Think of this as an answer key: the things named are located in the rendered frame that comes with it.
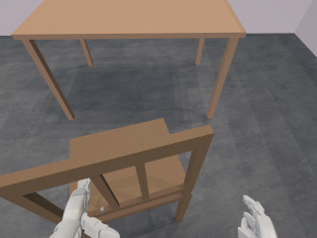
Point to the table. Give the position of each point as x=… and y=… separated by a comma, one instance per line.
x=130, y=19

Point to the robot left forearm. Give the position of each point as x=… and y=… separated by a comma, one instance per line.
x=68, y=228

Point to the chair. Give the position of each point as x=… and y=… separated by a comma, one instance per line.
x=131, y=169

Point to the robot left hand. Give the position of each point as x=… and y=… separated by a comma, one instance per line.
x=76, y=208

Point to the robot right hand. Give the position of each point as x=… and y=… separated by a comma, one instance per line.
x=261, y=225

